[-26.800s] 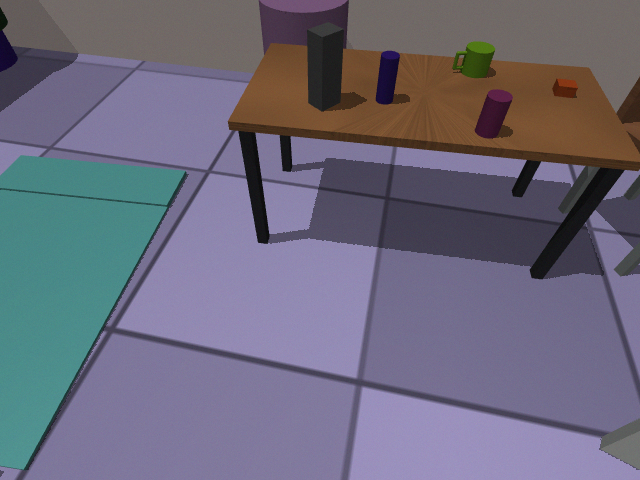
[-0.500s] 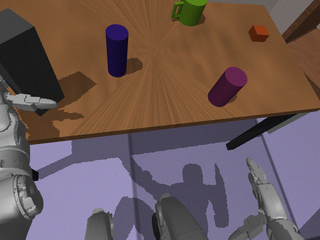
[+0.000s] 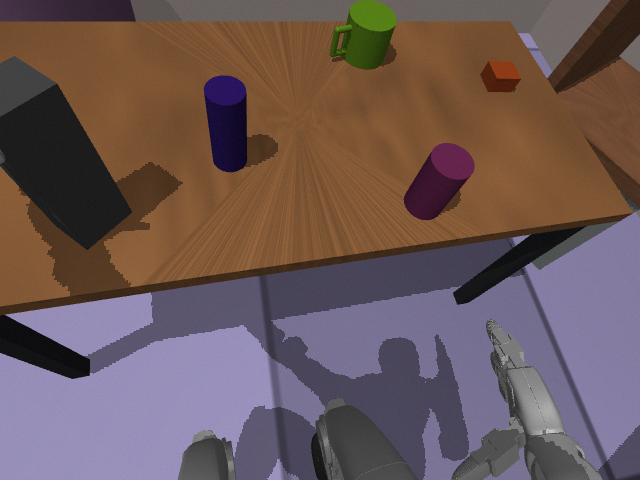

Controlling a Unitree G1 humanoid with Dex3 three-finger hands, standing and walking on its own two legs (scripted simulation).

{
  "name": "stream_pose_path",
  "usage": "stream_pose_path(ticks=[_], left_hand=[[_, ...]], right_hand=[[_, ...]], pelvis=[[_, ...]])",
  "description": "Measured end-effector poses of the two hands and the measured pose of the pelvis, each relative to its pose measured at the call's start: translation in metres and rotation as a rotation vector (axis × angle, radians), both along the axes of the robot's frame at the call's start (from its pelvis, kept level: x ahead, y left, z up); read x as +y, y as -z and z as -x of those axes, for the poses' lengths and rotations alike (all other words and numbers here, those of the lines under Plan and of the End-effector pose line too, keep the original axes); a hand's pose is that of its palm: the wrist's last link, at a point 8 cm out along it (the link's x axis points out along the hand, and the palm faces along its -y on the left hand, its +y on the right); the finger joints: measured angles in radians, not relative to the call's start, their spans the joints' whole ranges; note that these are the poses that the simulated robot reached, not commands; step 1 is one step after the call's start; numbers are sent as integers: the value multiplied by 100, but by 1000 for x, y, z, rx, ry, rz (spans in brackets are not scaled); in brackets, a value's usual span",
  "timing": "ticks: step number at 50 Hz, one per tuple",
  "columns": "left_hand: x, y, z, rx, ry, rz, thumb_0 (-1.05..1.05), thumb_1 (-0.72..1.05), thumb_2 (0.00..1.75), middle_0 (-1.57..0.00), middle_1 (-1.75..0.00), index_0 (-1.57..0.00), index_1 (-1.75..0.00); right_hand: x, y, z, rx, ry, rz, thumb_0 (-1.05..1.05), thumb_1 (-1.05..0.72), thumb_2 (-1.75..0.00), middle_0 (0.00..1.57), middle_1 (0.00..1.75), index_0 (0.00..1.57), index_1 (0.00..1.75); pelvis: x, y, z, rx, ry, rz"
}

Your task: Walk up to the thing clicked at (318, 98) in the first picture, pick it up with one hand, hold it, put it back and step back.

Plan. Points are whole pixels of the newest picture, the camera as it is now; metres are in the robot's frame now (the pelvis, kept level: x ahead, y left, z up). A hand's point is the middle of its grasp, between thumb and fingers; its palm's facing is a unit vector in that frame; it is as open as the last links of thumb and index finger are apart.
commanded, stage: rise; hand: left
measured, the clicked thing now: (56, 167) +0.53 +0.22 +0.02
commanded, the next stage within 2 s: sink last in 0.04 s
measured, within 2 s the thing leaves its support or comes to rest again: rests again in 0.26 s
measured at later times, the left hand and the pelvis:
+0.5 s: hand out of the picture +0.43 +0.34 +0.05, palm faces +0.32 -0.87 -0.37, open 17.1 cm; pelvis +0.04 +0.01 +0.04, yaw +0 degrees
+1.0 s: hand (109, 454) +0.21 +0.17 -0.01, palm faces +0.14 -0.97 -0.20, open 16.2 cm; pelvis +0.03 -0.01 +0.04, yaw +2 degrees
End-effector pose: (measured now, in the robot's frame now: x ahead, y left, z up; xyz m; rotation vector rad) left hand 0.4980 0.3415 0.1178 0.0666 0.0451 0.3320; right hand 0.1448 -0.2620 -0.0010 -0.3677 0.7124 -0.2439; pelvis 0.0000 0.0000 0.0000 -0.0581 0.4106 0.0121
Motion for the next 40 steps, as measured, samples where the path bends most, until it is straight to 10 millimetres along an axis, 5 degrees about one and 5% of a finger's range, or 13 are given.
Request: stream_pose_path(ticks=[12, 19, 25, 31, 40], left_hand=[[52, 15, 31, 258, -190, -70, -1, -54, 6, -7, -4, -6, -4], [63, 13, 62, 324, -200, -157, -1, -47, 11, -7, -7, -6, -6], [36, 43, 105, 446, -105, -166, -1, -47, 10, -7, -7, -6, -6], [-9, 75, 152, 482, -9, -117, -1, -49, 9, -7, -6, -6, -6], [-64, 87, 227, 506, 37, -75, -1, -39, 15, -8, -8, -7, -7]], right_hand=[[7, -3, 9, 130, 13, -69, -1, 50, -6, 6, 6, 6, 6], [51, 0, -32, 88, -109, -195, -1, 25, -26, 11, 13, 10, 13], [57, -22, -61, -37, -137, -224, -1, -12, -48, 14, 19, 14, 19], [46, -15, -53, 22, -95, -213, 0, -40, -62, 16, 22, 16, 23], [37, -11, -51, 1, -67, -207, 0, -69, -78, 19, 27, 18, 27]], pelvis=[[1, -18, -12, -18, 17, -7], [4, -28, -26, -50, 6, 0], [9, -39, -41, -97, -5, -7], [6, -43, -47, -141, -10, -17], [-2, -46, -42, -205, -11, -37]])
